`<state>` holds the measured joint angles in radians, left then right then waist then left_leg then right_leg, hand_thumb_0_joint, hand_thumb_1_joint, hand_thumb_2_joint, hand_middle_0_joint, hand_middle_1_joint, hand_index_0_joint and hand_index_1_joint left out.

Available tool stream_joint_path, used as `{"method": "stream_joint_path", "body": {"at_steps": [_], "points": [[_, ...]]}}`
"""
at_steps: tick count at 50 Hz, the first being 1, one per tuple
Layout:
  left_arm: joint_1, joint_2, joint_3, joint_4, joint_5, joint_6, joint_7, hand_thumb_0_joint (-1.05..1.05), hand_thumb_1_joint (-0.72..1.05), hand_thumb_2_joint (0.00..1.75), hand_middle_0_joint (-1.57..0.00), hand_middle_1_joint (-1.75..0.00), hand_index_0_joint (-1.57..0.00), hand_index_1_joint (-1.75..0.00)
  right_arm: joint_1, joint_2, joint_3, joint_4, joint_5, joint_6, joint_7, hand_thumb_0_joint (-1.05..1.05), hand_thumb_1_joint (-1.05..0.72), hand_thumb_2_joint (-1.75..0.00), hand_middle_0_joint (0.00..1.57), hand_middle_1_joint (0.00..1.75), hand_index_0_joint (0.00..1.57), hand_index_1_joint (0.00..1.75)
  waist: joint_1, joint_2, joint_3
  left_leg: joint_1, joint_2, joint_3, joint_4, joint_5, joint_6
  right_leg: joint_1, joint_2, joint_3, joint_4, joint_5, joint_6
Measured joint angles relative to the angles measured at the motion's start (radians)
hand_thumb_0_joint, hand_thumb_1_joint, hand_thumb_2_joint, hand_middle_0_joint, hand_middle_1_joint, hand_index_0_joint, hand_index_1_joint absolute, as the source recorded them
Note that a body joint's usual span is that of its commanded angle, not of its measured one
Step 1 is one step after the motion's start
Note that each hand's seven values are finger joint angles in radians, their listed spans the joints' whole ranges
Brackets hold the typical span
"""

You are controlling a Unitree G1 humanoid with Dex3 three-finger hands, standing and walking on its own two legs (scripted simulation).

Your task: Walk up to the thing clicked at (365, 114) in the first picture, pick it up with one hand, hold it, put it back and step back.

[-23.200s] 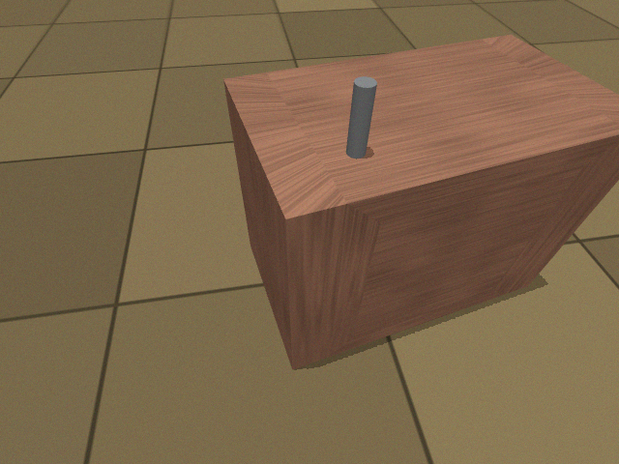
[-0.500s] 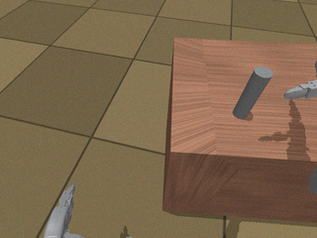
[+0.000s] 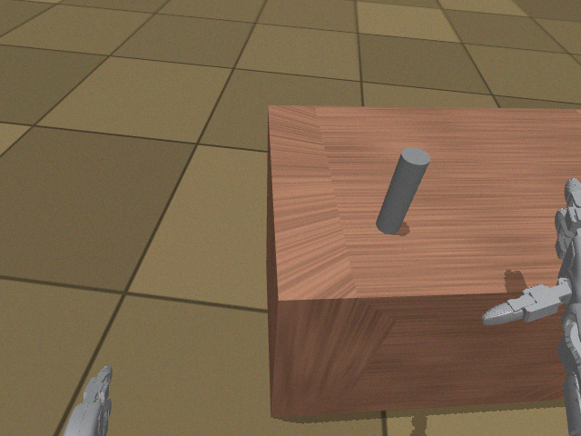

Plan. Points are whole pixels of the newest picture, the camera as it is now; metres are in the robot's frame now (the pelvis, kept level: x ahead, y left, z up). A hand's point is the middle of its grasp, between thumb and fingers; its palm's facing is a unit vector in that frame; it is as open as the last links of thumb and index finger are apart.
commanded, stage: sink last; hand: right
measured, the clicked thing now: (400, 194) +0.47 -0.20 +0.07
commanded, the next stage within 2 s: home in 0.60 s
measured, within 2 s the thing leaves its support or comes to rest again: neither
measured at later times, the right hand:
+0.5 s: hand (564, 390) +0.14 -0.24 +0.15, palm faces +0.42 +0.81 -0.41, open 17.5 cm
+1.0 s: hand (502, 424) +0.13 -0.23 +0.05, palm faces +0.30 +0.89 -0.33, open 17.4 cm
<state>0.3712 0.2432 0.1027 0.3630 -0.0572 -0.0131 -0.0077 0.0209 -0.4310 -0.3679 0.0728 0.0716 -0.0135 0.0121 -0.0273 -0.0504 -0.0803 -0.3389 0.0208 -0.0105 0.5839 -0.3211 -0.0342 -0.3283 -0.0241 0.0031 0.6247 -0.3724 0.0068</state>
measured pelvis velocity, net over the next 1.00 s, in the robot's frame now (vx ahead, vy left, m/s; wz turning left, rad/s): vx -0.04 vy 0.01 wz -0.03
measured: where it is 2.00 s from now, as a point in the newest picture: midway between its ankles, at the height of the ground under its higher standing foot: outside the picture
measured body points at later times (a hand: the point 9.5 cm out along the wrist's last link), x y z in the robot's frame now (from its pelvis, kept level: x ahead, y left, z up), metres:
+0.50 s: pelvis -0.04 +0.03 +0.00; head -0.04 +0.05 +0.45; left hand +0.13 +0.28 -0.07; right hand +0.11 -0.28 +0.17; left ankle -0.02 +0.15 -0.73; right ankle -0.03 -0.12 -0.73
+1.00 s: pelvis -0.04 +0.01 +0.01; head -0.03 +0.03 +0.46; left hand +0.14 +0.23 -0.08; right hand +0.11 -0.28 +0.07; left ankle -0.02 +0.14 -0.73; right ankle -0.03 -0.12 -0.73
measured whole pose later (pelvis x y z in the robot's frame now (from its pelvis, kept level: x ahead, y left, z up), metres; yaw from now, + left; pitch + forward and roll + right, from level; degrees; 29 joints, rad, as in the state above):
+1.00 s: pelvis -0.04 +0.01 +0.01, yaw -2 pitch -2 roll +0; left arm 0.26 0.15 0.04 0.57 -0.01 -0.14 0.04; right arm 0.48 -0.25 -0.22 -0.03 0.05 -0.25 -0.01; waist -0.04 -0.03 0.04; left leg -0.24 0.04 0.01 0.52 -0.25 -0.02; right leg -0.21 -0.01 0.03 0.51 -0.26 0.02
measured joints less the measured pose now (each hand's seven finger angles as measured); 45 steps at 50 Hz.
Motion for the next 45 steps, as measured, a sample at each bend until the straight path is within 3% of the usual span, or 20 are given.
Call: {"method": "stream_joint_path", "body": {"at_steps": [7,16,21,30,34,40,45], "points": [[-0.003,-0.014,0.024,0.023,0.011,0.011,0.036,-0.01,-0.51,0.05,-0.06,-0.04,-0.06,-0.05,0.285,0.067,0.020,-0.300,0.012,-0.023,-0.034,-0.02,0.56,-0.04,0.07,0.06,0.06,0.06,-0.023,0.007,0.035,0.045,0.002,0.014,-0.001,0.000,0.008,0.046,0.002,0.013,-0.017,0.013,0.009],[-0.010,-0.032,0.034,0.021,0.023,-0.007,0.056,-0.01,-0.50,0.04,-0.06,-0.05,-0.06,-0.05,0.502,0.118,0.046,-0.448,0.013,-0.071,-0.036,-0.02,0.56,-0.04,0.06,0.06,0.06,0.06,-0.036,-0.008,0.046,0.062,0.011,0.030,0.016,0.002,0.015,0.068,0.011,0.031,-0.027,0.037,0.015],[-0.016,-0.033,0.045,0.037,0.028,-0.037,0.065,-0.01,-0.50,0.04,-0.06,-0.05,-0.06,-0.05,0.484,0.122,0.041,-0.432,0.009,-0.104,-0.033,-0.02,0.56,-0.04,0.06,0.06,0.06,0.06,-0.038,-0.005,0.060,0.066,0.016,0.037,0.025,0.008,0.021,0.077,0.015,0.038,-0.037,0.057,0.020],[-0.022,-0.027,0.056,0.116,0.041,-0.076,0.065,-0.01,-0.51,0.04,-0.06,-0.05,-0.06,-0.05,0.429,0.085,-0.031,-0.349,0.000,-0.194,-0.031,-0.02,0.56,-0.04,0.06,0.06,0.06,0.06,-0.030,0.003,0.090,0.065,0.008,0.037,0.011,0.034,0.029,0.082,0.008,0.038,-0.061,0.087,0.028],[-0.036,-0.022,0.049,0.142,0.042,-0.086,0.069,-0.01,-0.52,0.05,-0.06,-0.04,-0.06,-0.05,0.413,0.080,-0.044,-0.305,-0.003,-0.231,-0.036,-0.01,0.55,-0.05,0.06,0.06,0.06,0.06,-0.028,0.004,0.101,0.070,0.007,0.032,-0.006,0.047,0.028,0.088,0.007,0.033,-0.074,0.097,0.028],[-0.039,-0.035,0.009,0.112,0.039,-0.113,0.067,-0.01,-0.48,0.10,-0.08,-0.07,-0.07,-0.08,0.420,0.100,-0.012,-0.262,-0.009,-0.270,-0.033,-0.01,0.55,-0.05,0.06,0.06,0.06,0.06,-0.027,0.014,0.105,0.089,0.010,0.028,-0.034,0.061,0.024,0.107,0.009,0.028,-0.100,0.108,0.023],[-0.068,-0.069,-0.047,0.147,0.040,-0.130,0.058,-0.01,-0.28,0.28,-0.11,-0.13,-0.10,-0.13,0.441,0.130,0.048,-0.201,-0.012,-0.270,-0.028,-0.01,0.55,-0.05,0.06,0.06,0.06,0.06,-0.027,0.024,0.110,0.101,0.009,0.025,-0.055,0.069,0.021,0.118,0.009,0.024,-0.115,0.111,0.020]]}}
